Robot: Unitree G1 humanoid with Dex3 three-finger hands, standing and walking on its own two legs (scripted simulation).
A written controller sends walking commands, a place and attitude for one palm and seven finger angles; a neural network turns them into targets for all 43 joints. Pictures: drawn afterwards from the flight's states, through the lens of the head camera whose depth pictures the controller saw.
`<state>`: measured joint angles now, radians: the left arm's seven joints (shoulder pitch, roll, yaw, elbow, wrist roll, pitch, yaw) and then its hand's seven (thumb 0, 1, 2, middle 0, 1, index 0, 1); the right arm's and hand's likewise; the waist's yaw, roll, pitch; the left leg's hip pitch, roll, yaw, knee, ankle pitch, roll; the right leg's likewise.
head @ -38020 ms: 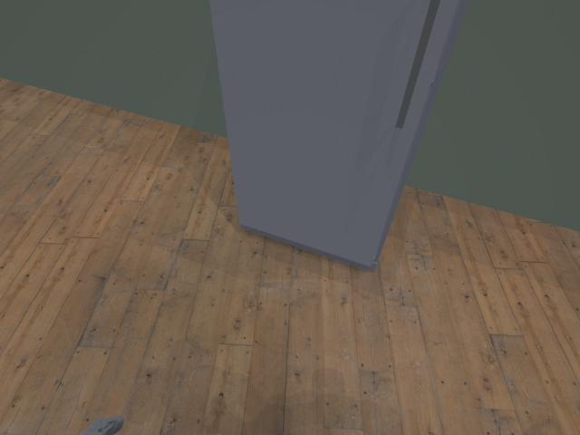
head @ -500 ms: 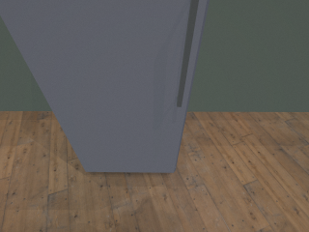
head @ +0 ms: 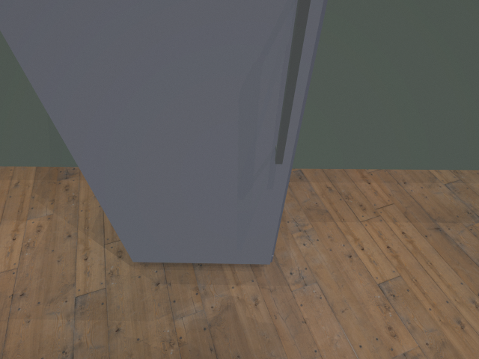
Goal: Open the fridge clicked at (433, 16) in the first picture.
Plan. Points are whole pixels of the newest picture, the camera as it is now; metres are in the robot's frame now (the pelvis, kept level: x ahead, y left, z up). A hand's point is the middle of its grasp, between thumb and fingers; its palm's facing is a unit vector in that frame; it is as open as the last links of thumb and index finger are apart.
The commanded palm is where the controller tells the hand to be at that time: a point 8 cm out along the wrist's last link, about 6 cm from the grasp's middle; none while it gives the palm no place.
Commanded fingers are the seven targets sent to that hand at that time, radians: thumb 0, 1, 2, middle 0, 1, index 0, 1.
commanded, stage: look again from close up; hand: right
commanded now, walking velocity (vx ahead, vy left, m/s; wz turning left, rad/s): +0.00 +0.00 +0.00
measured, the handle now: (288, 89) +0.58 -0.06 +0.17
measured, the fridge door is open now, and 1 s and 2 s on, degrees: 1 1 1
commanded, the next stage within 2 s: shuffle to correct the standing spot in 1.08 s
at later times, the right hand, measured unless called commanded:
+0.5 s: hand out of the picture +0.04 -0.18 -0.17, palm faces +0.00 +0.97 -0.22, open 7.3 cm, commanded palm none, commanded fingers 0.00 -0.90 -0.90 0.20 0.30 0.20 0.30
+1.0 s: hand out of the picture +0.06 -0.19 -0.16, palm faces -0.01 +0.96 -0.27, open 7.4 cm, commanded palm none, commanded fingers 0.00 -0.90 -0.90 0.20 0.30 0.20 0.30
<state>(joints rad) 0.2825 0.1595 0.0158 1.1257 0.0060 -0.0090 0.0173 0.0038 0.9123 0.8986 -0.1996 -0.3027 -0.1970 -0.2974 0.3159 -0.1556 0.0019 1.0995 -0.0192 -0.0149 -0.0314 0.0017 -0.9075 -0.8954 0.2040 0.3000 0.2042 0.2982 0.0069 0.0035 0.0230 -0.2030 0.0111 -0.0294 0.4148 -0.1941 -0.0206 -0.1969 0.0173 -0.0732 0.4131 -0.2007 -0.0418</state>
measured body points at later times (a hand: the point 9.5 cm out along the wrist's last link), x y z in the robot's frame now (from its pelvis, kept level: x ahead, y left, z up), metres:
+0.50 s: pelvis +0.02 +0.01 +0.00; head +0.03 +0.01 +0.45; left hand +0.04 +0.25 -0.15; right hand +0.04 -0.23 -0.15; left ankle +0.02 +0.13 -0.74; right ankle +0.02 -0.09 -0.74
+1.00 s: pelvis +0.03 +0.02 +0.00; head +0.03 +0.02 +0.45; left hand +0.07 +0.28 -0.15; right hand +0.06 -0.24 -0.14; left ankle +0.02 +0.13 -0.74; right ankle +0.02 -0.09 -0.74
